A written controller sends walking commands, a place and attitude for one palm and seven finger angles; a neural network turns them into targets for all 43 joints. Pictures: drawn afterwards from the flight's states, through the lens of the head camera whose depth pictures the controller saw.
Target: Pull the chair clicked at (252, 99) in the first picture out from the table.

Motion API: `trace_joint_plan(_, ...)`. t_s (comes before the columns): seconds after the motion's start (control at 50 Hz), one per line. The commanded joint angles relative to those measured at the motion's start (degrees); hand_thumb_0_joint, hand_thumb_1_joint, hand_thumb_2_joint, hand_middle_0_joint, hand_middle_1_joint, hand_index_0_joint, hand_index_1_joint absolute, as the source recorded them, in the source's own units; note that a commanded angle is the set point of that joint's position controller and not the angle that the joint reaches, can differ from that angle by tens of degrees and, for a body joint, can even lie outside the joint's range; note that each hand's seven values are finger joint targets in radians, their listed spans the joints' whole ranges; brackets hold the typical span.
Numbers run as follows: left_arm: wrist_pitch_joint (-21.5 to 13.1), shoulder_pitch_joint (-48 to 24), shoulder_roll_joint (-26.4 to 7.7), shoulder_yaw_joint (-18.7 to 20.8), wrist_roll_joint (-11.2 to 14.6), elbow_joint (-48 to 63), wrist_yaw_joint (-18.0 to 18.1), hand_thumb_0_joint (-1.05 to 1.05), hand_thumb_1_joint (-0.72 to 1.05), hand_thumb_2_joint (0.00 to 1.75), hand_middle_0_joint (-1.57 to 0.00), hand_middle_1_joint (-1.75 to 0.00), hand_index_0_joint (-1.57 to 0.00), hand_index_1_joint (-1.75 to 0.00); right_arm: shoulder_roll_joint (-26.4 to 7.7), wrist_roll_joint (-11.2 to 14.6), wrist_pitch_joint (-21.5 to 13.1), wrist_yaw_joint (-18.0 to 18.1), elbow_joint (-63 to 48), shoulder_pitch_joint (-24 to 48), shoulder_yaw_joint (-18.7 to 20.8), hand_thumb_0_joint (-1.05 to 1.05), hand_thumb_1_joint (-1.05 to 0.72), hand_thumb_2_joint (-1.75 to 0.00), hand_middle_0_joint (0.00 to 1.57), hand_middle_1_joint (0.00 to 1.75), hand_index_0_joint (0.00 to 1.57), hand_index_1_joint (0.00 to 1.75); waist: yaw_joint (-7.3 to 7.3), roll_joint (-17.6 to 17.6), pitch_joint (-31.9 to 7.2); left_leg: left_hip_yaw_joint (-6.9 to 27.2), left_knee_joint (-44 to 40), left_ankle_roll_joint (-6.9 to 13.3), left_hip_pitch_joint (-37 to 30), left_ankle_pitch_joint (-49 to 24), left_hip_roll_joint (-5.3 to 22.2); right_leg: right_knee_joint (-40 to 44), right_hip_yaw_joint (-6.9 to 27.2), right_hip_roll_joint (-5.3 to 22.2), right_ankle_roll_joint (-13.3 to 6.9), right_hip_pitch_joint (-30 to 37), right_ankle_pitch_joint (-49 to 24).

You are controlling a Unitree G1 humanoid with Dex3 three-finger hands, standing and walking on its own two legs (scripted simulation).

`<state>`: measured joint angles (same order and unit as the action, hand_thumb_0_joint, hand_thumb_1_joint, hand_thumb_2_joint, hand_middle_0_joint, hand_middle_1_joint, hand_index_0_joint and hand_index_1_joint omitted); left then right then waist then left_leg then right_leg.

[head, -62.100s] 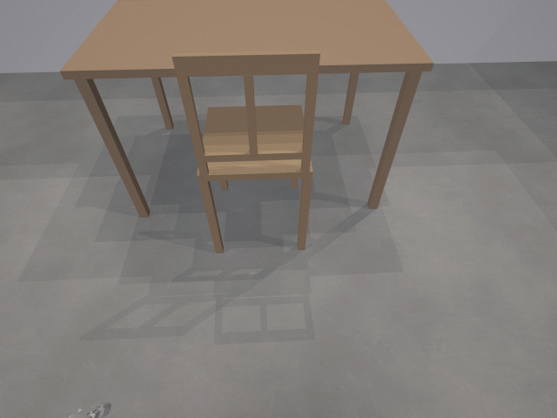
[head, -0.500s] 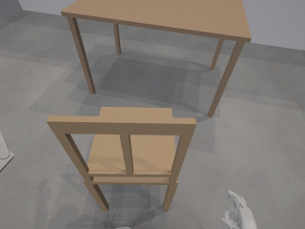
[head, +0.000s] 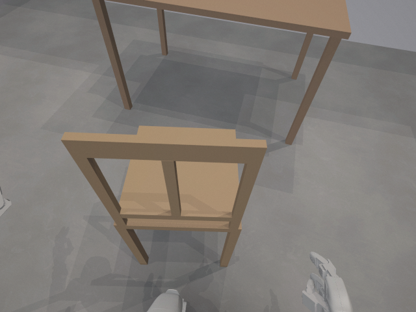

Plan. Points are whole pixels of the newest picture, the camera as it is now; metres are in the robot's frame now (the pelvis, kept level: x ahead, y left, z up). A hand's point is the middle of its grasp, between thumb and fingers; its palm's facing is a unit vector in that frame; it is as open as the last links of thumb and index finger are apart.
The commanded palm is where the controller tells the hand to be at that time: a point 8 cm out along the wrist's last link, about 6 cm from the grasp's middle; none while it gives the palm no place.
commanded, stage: step back with the hand held close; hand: left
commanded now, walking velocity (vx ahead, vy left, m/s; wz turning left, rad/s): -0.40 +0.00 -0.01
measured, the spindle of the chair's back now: (173, 189) +0.39 +0.12 -0.07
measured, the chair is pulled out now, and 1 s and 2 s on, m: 0.66 0.66 0.66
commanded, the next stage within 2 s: stop stepping back and stand still in 0.38 s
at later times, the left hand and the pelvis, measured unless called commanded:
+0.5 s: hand out of the picture +0.12 +0.23 +0.20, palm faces +0.37 -0.76 -0.54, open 7.4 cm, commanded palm +0.06 +0.28 +0.20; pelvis -0.09 -0.02 +0.01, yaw -1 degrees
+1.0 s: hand out of the picture +0.03 +0.25 +0.19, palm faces +0.46 -0.74 -0.49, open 7.4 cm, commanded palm -0.03 +0.28 +0.20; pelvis -0.16 -0.02 +0.02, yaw +1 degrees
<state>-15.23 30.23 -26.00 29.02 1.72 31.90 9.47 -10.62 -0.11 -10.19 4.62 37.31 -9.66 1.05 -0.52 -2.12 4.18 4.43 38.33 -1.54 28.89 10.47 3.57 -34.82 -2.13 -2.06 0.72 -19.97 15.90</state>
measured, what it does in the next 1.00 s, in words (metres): walks backwards: left foot, then right foot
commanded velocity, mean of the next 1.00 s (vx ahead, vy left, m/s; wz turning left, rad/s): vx -0.08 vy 0.03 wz -0.01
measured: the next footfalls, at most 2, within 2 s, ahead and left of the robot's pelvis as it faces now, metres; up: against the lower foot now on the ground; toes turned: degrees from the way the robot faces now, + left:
left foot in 0.24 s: +0.03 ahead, +0.13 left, +0.00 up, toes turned +1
right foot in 0.50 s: -0.07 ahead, -0.16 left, +0.00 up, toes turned +0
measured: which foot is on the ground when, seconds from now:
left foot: down 0.00-0.06, up 0.08-0.22, down 0.24-0.56, up 0.58-0.74, down 0.76-1.00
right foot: down 0.00-0.24, up 0.26-0.48, down 0.50-1.00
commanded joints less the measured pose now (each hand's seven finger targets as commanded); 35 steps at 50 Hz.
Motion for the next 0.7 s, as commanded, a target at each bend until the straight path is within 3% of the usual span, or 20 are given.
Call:
trace_joint_plan(0.0, -4.24, 1.73, -10.10, 5.71, 1.12, 12.98, -0.48, 0.00, 0.90, 0.90, -0.20, -0.30, -0.20, -0.30, -8.63, 0.49, -3.62, 0.34, -7.56, 2.33, 4.08, 0.00, -0.90, -0.90, 0.20, 0.30, 0.20, 0.30, 0.08, -0.04, -14.23, 2.33, -4.09, 3.94, -4.38, 9.28, 2.39, 8.45, 8.81, 7.82, -4.34, 5.60, -5.58)
trace_joint_plan(0.04, -3.35, 1.03, -11.76, 5.99, 1.57, 11.33, 0.74, 0.00, 0.90, 0.90, -0.20, -0.30, -0.20, -0.30, -7.28, 0.50, -2.34, -0.07, -6.51, 2.37, 4.36, 0.00, -0.90, -0.90, 0.20, 0.30, 0.20, 0.30, 0.77, 9.63, -13.07, -2.65, 14.66, -0.12, -6.76, 13.95, -4.74, 20.41, 22.34, 22.44, -10.98, -3.97, -0.56)
trace_joint_plan(0.06, -2.15, 0.72, -11.67, 6.06, 1.21, 10.40, 1.38, 0.00, 0.90, 0.90, -0.20, -0.30, -0.20, -0.30, -6.45, -0.06, -1.20, -0.38, -6.06, 3.85, 4.28, 0.00, -0.90, -0.90, 0.20, 0.30, 0.20, 0.30, 0.31, 10.64, -12.91, -0.96, 22.42, -0.13, -5.98, 14.60, -4.80, 20.80, 21.72, 25.02, -13.38, -3.64, -6.35)
trace_joint_plan(0.08, -1.79, -0.11, -12.58, 7.49, 0.74, 9.96, 1.67, 0.00, 0.90, 0.90, -0.20, -0.30, -0.20, -0.30, -5.95, -0.26, -0.62, -0.33, -6.08, 4.99, 3.85, 0.00, -0.90, -0.90, 0.20, 0.30, 0.20, 0.30, 0.54, 9.36, -12.85, -0.18, 23.83, 0.07, -4.54, 16.46, -4.67, 19.01, 19.52, 24.71, -14.00, -2.36, -15.13)
trace_joint_plan(0.14, -1.81, 2.73, -10.45, 7.22, -0.01, 7.13, 2.02, 0.00, 0.90, 0.90, -0.20, -0.30, -0.20, -0.30, -4.30, 0.18, 0.76, 1.05, -7.03, 6.12, 2.07, 0.00, -0.90, -0.90, 0.20, 0.30, 0.20, 0.30, 0.94, 10.81, -10.36, -1.28, 1.59, 0.74, -5.16, 14.25, -2.61, 9.90, 8.70, 16.76, -7.90, 5.94, -30.97)
trace_joint_plan(0.18, -2.55, 3.50, -10.73, 6.87, 0.28, 8.82, 2.00, 0.00, 0.90, 0.90, -0.20, -0.30, -0.20, -0.30, -6.18, 0.58, 1.39, 1.60, -6.87, 5.53, 3.15, 0.00, -0.90, -0.90, 0.20, 0.30, 0.20, 0.30, 1.36, 5.02, -11.48, -2.72, -17.33, 1.80, -11.06, -6.49, -0.47, 1.86, 4.84, 11.86, -3.23, 9.69, -31.47)
trace_joint_plan(0.2, -3.15, 3.14, -9.46, 5.53, 0.44, 11.06, 1.41, 0.00, 0.90, 0.90, -0.20, -0.30, -0.20, -0.30, -7.05, 0.46, 1.05, 1.09, -7.51, 4.76, 3.65, 0.00, -0.90, -0.90, 0.20, 0.30, 0.20, 0.30, 0.69, -1.70, -12.55, 3.78, -19.17, 4.66, -13.27, -22.50, 7.26, -2.95, 2.21, 7.52, -0.38, 7.51, -19.39)
trace_joint_plan(0.22, -3.81, 3.18, -10.06, 5.56, 0.54, 13.19, 0.56, 0.00, 0.90, 0.90, -0.20, -0.30, -0.20, -0.30, -8.04, 0.75, 0.19, 0.41, -7.83, 3.54, 4.70, 0.00, -0.90, -0.90, 0.20, 0.30, 0.20, 0.30, 0.60, -6.82, -14.23, 5.91, -17.28, 7.23, -18.94, -35.62, 13.56, -9.07, 2.81, 5.66, 0.08, 1.35, -1.51)
trace_joint_plan(0.24, -3.71, 5.35, -9.26, 5.70, 1.00, 9.90, 0.09, 0.00, 0.90, 0.90, -0.20, -0.30, -0.20, -0.30, -7.16, 0.32, -0.79, -0.04, -7.59, 3.48, 4.95, 0.00, -0.90, -0.90, 0.20, 0.30, 0.20, 0.30, 0.80, -9.19, -14.24, 8.36, -16.89, 9.77, -18.46, -38.96, 16.77, -15.56, 3.33, 4.27, -0.10, -2.23, 11.24)
trace_joint_plan(0.26, -3.70, 3.72, -10.42, 6.19, 1.27, 13.62, -0.10, 0.00, 0.90, 0.90, -0.20, -0.30, -0.20, -0.30, -6.99, -1.12, -1.75, -0.11, -7.38, 3.66, 4.29, 0.00, -0.90, -0.90, 0.20, 0.30, 0.20, 0.30, 1.01, -14.22, -13.23, 10.61, -18.11, 11.53, -13.07, -35.98, 18.34, -20.54, 4.75, 3.96, 0.44, -1.78, 15.38)
trace_joint_plan(0.32, -4.24, 0.58, -8.70, 4.07, 0.66, 18.62, -0.03, 0.00, 0.90, 0.90, -0.20, -0.30, -0.20, -0.30, -8.11, -0.38, -2.91, -1.00, -5.88, 1.98, 5.02, 0.00, -0.90, -0.90, 0.20, 0.30, 0.20, 0.30, 0.42, -11.37, -13.40, 4.82, -12.57, 9.76, -21.37, -43.88, 15.15, -13.29, 3.79, 4.17, -0.50, -3.55, 9.16)
trace_joint_plan(0.4, -3.78, 4.00, -8.96, 5.75, 1.57, 14.02, -0.51, 0.00, 0.90, 0.90, -0.20, -0.30, -0.20, -0.30, -7.96, -0.48, -3.44, -1.08, -5.76, 2.38, 4.36, 0.00, -0.90, -0.90, 0.20, 0.30, 0.20, 0.30, 0.30, -13.00, -12.45, 5.20, -13.00, 7.68, -17.37, -28.37, 13.57, 1.09, 1.55, 4.74, -1.39, 3.89, 3.81)
trace_joint_plan(0.46, -4.09, 3.10, -10.06, 7.05, 1.68, 10.05, -0.96, 0.00, 0.90, 0.90, -0.20, -0.30, -0.20, -0.30, -8.40, -0.38, -3.55, -0.81, -5.76, 3.32, 3.97, 0.00, -0.90, -0.90, 0.20, 0.30, 0.20, 0.30, -0.08, -9.78, -11.22, 5.23, -11.49, 6.39, -11.65, -11.80, 11.87, 9.43, -0.49, 4.48, -0.68, 8.82, -2.09)
trace_joint_plan(0.48, -3.48, 4.86, -9.96, 7.04, 1.23, 7.86, -1.09, 0.00, 0.90, 0.90, -0.20, -0.30, -0.20, -0.30, -8.40, 0.03, -2.88, -0.93, -5.81, 2.35, 3.87, 0.00, -0.90, -0.90, 0.20, 0.30, 0.20, 0.30, 0.17, -8.60, -11.42, 2.64, -10.14, 5.10, -10.96, -4.00, 9.56, 12.95, -1.41, 4.83, -0.09, 10.21, -4.21)
trace_joint_plan(0.5, -2.59, 5.84, -8.88, 5.91, 1.68, 5.27, -1.26, 0.00, 0.90, 0.90, -0.20, -0.30, -0.20, -0.30, -7.78, 0.84, -1.90, -1.37, -6.78, 1.86, 3.35, 0.00, -0.90, -0.90, 0.20, 0.30, 0.20, 0.30, 0.47, -4.76, -11.43, -0.47, -6.47, 3.40, -10.62, 5.24, 6.83, 16.02, -0.08, 6.93, -0.25, 9.44, -5.28)
trace_joint_plan(0.52, -1.19, 6.22, -8.89, 4.19, 1.41, 4.37, -1.47, 0.00, 0.90, 0.90, -0.20, -0.30, -0.20, -0.30, -7.96, 1.53, -0.25, -1.55, -8.36, 0.08, 4.48, 0.00, -0.90, -0.90, 0.20, 0.30, 0.20, 0.30, 1.28, 12.84, -12.40, -5.48, 4.02, 0.11, -9.20, 14.73, -0.51, 17.54, 12.16, 13.02, -4.46, 4.73, -2.59)
trace_joint_plan(0.54, 0.23, 5.27, -8.79, 2.79, 2.43, 4.79, -1.02, 0.00, 0.90, 0.90, -0.20, -0.30, -0.20, -0.30, -8.07, 2.61, 0.75, -1.32, -9.37, 0.75, 4.69, 0.00, -0.90, -0.90, 0.20, 0.30, 0.20, 0.30, 1.45, 19.33, -10.82, -4.51, 15.85, -0.29, -10.32, 14.66, -3.40, 22.44, 20.73, 21.29, -8.71, -2.76, 5.19)
trace_joint_plan(0.58, 2.31, 3.45, -9.95, 4.38, 2.19, 4.26, 0.80, 0.00, 0.90, 0.90, -0.20, -0.30, -0.20, -0.30, -6.38, 1.81, 2.05, -1.11, -8.62, 2.74, 2.50, 0.00, -0.90, -0.90, 0.20, 0.30, 0.20, 0.30, 2.34, 11.08, -10.61, -1.49, 18.27, 0.85, -8.82, 14.33, -2.45, 20.28, 17.11, 21.97, -9.82, -2.03, 6.73)
trace_joint_plan(0.62, 1.98, 1.54, -10.84, 4.18, 1.37, 4.54, 1.42, 0.00, 0.90, 0.90, -0.20, -0.30, -0.20, -0.30, -6.11, 1.58, 2.10, -0.12, -9.36, 4.35, 1.44, 0.00, -0.90, -0.90, 0.20, 0.30, 0.20, 0.30, 2.29, 11.22, -7.48, -3.26, 8.10, 1.75, -9.93, 14.03, -2.04, 19.18, 12.05, 18.76, -6.61, -1.19, 8.93)
trace_joint_plan(0.68, 0.65, 0.03, -11.80, 3.84, 0.42, 6.28, 1.76, 0.00, 0.90, 0.90, -0.20, -0.30, -0.20, -0.30, -7.69, 1.38, 0.20, 0.81, -8.87, 3.25, 2.29, 0.00, -0.90, -0.90, 0.20, 0.30, 0.20, 0.30, 1.46, 10.46, -4.43, -4.99, -10.73, 3.23, -14.39, 11.96, -2.87, 19.09, 10.50, 15.89, -4.40, 2.65, 8.95)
